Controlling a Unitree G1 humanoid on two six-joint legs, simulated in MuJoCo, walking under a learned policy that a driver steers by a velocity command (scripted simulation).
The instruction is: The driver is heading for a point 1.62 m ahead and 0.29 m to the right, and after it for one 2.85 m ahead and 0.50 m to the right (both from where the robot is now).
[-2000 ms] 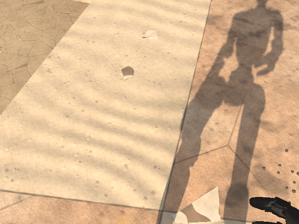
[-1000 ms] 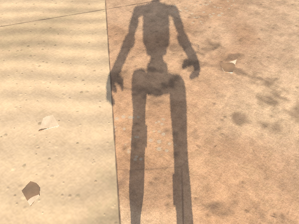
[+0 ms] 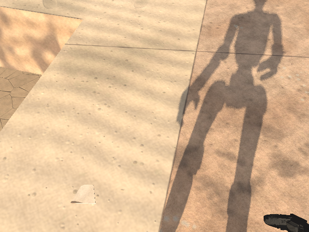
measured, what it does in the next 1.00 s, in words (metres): walks ahead: right foot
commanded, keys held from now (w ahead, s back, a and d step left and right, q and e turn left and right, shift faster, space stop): no key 1.00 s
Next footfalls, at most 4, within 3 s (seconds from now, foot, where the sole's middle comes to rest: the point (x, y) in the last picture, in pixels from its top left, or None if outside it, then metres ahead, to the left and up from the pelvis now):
0.30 right None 0.12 -0.14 -0.77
2.60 right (210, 221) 0.53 -0.15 -0.77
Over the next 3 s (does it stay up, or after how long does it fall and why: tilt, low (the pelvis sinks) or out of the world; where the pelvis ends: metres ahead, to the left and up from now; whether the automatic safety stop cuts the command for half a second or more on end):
stays up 0.58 -0.10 0.01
